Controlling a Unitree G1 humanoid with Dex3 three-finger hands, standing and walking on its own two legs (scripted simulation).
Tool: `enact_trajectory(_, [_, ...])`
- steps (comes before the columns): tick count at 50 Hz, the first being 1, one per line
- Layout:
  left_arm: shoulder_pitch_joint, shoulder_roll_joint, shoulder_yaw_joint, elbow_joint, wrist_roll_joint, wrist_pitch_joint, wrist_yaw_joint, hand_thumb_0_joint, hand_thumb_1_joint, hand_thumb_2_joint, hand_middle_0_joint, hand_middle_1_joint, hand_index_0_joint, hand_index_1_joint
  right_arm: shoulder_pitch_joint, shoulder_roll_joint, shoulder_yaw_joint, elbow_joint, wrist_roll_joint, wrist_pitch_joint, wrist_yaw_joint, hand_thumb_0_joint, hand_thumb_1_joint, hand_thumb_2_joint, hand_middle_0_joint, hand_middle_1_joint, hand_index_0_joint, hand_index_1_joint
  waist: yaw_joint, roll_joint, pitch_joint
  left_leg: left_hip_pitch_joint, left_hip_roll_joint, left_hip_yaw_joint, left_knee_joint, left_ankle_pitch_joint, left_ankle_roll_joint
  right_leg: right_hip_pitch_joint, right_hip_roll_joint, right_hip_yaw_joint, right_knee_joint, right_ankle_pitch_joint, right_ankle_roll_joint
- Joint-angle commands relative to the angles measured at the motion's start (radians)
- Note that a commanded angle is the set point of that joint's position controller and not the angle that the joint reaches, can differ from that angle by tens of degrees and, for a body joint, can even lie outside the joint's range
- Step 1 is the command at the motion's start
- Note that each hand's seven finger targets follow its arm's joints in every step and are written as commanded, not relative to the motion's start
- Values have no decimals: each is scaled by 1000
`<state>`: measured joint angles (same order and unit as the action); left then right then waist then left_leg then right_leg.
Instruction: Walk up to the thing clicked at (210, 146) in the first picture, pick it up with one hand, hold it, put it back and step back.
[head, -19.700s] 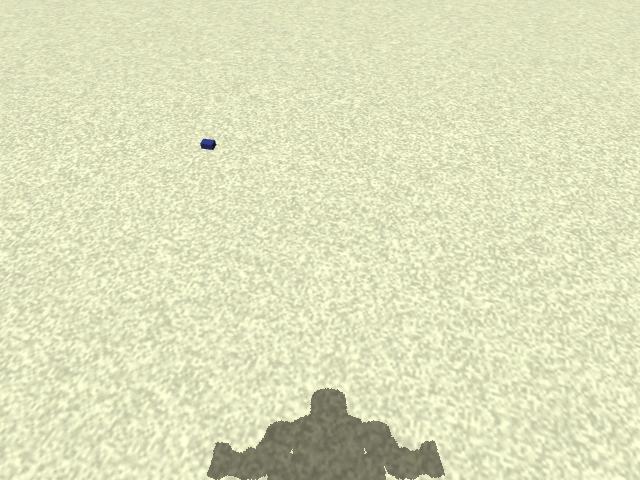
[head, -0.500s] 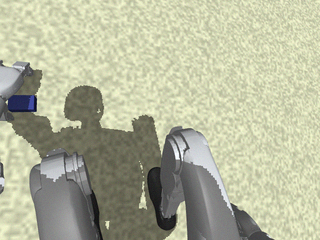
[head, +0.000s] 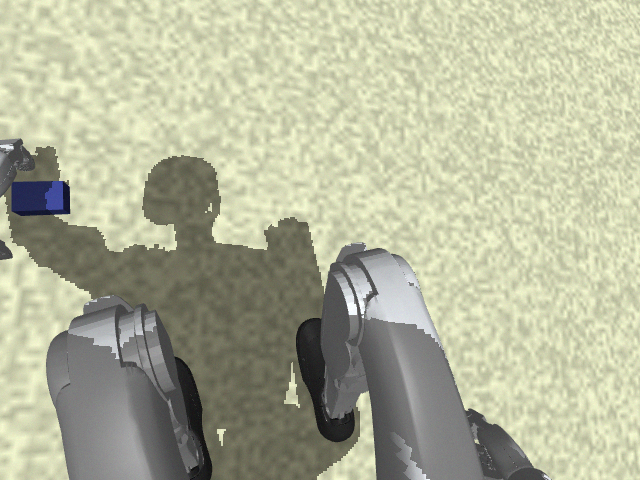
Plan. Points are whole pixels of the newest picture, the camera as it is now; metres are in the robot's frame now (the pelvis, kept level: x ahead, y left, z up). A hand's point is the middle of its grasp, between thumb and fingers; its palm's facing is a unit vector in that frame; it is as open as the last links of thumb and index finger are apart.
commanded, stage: close in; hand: left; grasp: from above
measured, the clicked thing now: (41, 198) +0.49 +0.30 -0.30
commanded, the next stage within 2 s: rest palm in 0.04 s
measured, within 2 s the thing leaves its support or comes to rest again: neither
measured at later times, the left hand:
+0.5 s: hand (46, 196) +0.47 +0.27 -0.24, palm faces -0.43 +0.01 -0.90, open 13.3 cm
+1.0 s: hand (46, 206) +0.47 +0.28 -0.26, palm faces -0.52 -0.08 -0.85, open 14.3 cm
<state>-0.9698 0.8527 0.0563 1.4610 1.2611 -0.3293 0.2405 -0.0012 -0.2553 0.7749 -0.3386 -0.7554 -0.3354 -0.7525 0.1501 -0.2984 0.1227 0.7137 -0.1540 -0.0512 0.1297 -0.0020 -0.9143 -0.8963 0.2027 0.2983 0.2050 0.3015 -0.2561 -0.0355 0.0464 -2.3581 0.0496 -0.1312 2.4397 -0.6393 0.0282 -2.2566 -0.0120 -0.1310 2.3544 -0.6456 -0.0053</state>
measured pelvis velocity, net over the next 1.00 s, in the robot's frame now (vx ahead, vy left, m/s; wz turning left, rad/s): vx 0.02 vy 0.01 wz -0.09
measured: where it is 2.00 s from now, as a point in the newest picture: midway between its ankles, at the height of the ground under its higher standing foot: (261, 422)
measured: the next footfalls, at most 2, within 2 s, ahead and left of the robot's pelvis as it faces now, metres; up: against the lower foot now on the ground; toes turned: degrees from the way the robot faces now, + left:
none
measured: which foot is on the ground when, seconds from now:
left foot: down 0.00-1.00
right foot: down 0.00-1.00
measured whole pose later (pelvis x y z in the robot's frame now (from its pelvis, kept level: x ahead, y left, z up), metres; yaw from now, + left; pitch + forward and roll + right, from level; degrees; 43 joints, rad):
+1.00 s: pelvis +0.02 +0.01 -0.02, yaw -5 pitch +28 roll -13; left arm -0.96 0.98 0.09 1.58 1.39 -0.45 0.51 0.00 -0.52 1.01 -0.12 -0.89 -0.09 -0.91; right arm 0.09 -0.30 0.24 0.69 -0.29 -0.10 0.20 0.00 -0.91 -0.90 0.20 0.30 0.20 0.30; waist -0.33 -0.15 0.14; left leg -2.35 0.06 -0.23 2.58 -0.75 0.02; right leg -2.23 0.03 -0.20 2.42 -0.71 0.01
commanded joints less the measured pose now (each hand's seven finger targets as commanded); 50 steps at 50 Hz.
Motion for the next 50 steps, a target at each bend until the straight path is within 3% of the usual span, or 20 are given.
enact_trajectory(1, [-353, 184, -6, -169, -2, -139, 54, 0, -305, 780, -240, -862, -267, -834, 200, -260, -85, 8, -40, -5, -13, 0, -912, -899, 199, 300, 199, 300, -55, 288, -652, 498, -36, 41, -177, 47, -14, 296, 55, -38, -270, 46, -44])
enact_trajectory(6, [-379, 202, -16, -173, 96, -178, 176, 0, -332, 813, -229, -849, -245, -831, 167, -256, -80, 23, -65, 11, 7, 0, -909, -898, 199, 300, 199, 300, -26, 455, -723, 675, -21, 11, -208, 138, -26, 237, 58, -78, -185, 135, -40])
enact_trajectory(10, [-334, 203, 7, -50, 164, -146, 302, 0, -344, 856, -245, -756, -231, -770, 148, -268, -79, 40, -80, 4, 19, 0, -900, -899, 199, 300, 199, 300, -44, 465, -674, 669, -20, 4, -207, 225, -27, 195, 64, -102, -147, 210, -35])
enact_trajectory(13, [-299, 166, -29, 92, 217, -97, 372, 0, -333, 849, -241, -756, -229, -767, 124, -268, -59, 56, -102, -14, 38, 0, -894, -896, 200, 300, 199, 300, -77, 413, -580, 608, -21, 9, -194, 227, -21, 167, 70, -106, -147, 221, -29])
enact_trajectory(14, [-292, 154, -39, 111, 223, -77, 391, 0, -319, 838, -238, -770, -233, -773, 123, -270, -54, 49, -107, -25, 44, 0, -892, -895, 200, 300, 200, 300, -86, 405, -567, 596, -20, 7, -194, 221, -21, 168, 73, -105, -146, 223, -30])
enact_trajectory(17, [-349, 203, -12, 74, 215, -24, 451, 0, -341, 852, -232, -775, -223, -783, 106, -282, -47, 44, -110, -46, 60, 0, -895, -896, 200, 300, 199, 300, -69, 465, -637, 610, -19, 1, -205, 232, -28, 194, 72, -99, -135, 250, -30])
enact_trajectory(18, [-369, 209, -1, 74, 215, -6, 462, 0, -340, 850, -228, -769, -219, -777, 112, -290, -49, 36, -117, -57, 68, 0, -894, -896, 200, 300, 199, 300, -91, 461, -640, 616, -17, -7, -202, 221, -31, 193, 62, -100, -128, 249, -24])
enact_trajectory(21, [-373, 196, -1, 91, 193, 48, 467, 0, -365, 867, -200, -807, -194, -812, 111, -295, -42, 24, -112, -86, 86, 0, -894, -896, 199, 300, 199, 300, -119, 458, -648, 594, -17, 2, -185, 184, -21, 213, 69, -94, -127, 240, -19])
enact_trajectory(22, [-372, 198, 1, 99, 177, 64, 464, 0, -370, 873, -203, -806, -195, -813, 104, -294, -36, 23, -107, -94, 89, 0, -896, -897, 199, 300, 199, 300, -109, 450, -647, 572, -17, 7, -177, 174, -18, 218, 73, -89, -129, 238, -23])
enact_trajectory(26, [-339, 335, 109, 127, 157, 101, 420, 0, -419, 917, -195, -789, -171, -812, 122, -325, -31, -23, -95, -120, 93, 0, -900, -899, 199, 300, 199, 300, -108, 394, -606, 497, -17, 20, -152, 104, 0, 249, 61, -66, -140, 185, -19])
enact_trajectory(30, [-280, 360, 152, 159, 111, 104, 360, 0, -471, 953, -142, -850, -121, -870, 153, -313, -20, -42, -93, -116, 83, 0, -900, -900, 199, 300, 199, 300, -106, 336, -593, 420, -23, 36, -131, 92, 16, 308, 63, -51, -165, 177, -14])
enact_trajectory(31, [-257, 362, 156, 144, 87, 100, 339, 0, -489, 966, -128, -862, -106, -883, 155, -306, -21, -43, -91, -112, 80, 0, -901, -901, 199, 300, 199, 300, -95, 334, -617, 422, -22, 35, -129, 114, 16, 343, 67, -48, -169, 197, -11])
enact_trajectory(32, [-246, 329, 124, 147, 86, 95, 312, 0, -522, 988, -110, -875, -85, -900, 146, -300, -14, -56, -88, -115, 81, 0, -904, -903, 199, 300, 199, 300, -109, 345, -613, 427, -21, 37, -116, 131, 15, 349, 66, -40, -155, 218, -12])
enact_trajectory(33, [-233, 366, 149, 128, 73, 82, 297, 0, -528, 995, -100, -888, -76, -911, 167, -306, -12, -39, -96, -105, 76, 0, -903, -903, 199, 300, 199, 300, -110, 332, -643, 434, -21, 29, -116, 166, 15, 389, 69, -58, -162, 253, -7])
enact_trajectory(36, [-230, 372, 127, 69, 58, 43, 246, 0, -557, 1013, -92, -902, -65, -929, 172, -295, 2, -39, -94, -83, 68, 0, -907, -904, 199, 300, 199, 300, -110, 332, -687, 442, -14, 23, -96, 215, 9, 447, 74, -54, -159, 307, -6])
enact_trajectory(39, [-231, 371, 113, 47, 40, -14, 224, 0, -577, 1026, -82, -914, -52, -944, 179, -304, 21, -36, -105, -69, 65, 0, -909, -905, 199, 300, 199, 300, -113, 339, -650, 458, -9, 15, -71, 240, -2, 443, 79, -68, -161, 314, -14])
enact_trajectory(41, [-241, 403, 121, -28, 43, -64, 228, 0, -579, 1032, -84, -902, -52, -935, 186, -305, 24, -37, -110, -53, 60, 0, -907, -905, 199, 300, 199, 300, -99, 372, -702, 518, -4, 8, -69, 286, -5, 479, 84, -75, -164, 341, -11])
enact_trajectory(43, [-239, 389, 101, -5, 52, -102, 244, 0, -550, 1007, -93, -905, -69, -929, 164, -288, 39, -34, -124, -45, 62, 0, -906, -903, 199, 300, 199, 300, -98, 376, -664, 512, 0, 4, -67, 249, -7, 458, 92, -75, -164, 303, -14])
enact_trajectory(45, [-248, 409, 101, -30, 79, -129, 277, 0, -540, 1000, -99, -892, -74, -916, 154, -319, 19, -36, -135, -41, 60, 0, -904, -903, 199, 300, 199, 300, -89, 431, -681, 578, 4, 2, -76, 265, -14, 435, 96, -88, -155, 297, -16])
enact_trajectory(50, [-203, 316, 13, 69, 157, -118, 391, 0, -519, 994, -100, -877, -77, -899, 83, -315, 33, -8, -153, -54, 70, 0, -898, -901, 199, 300, 199, 300, -92, 441, -545, 557, 9, -24, -137, 168, -27, 298, 109, -131, -136, 199, -28])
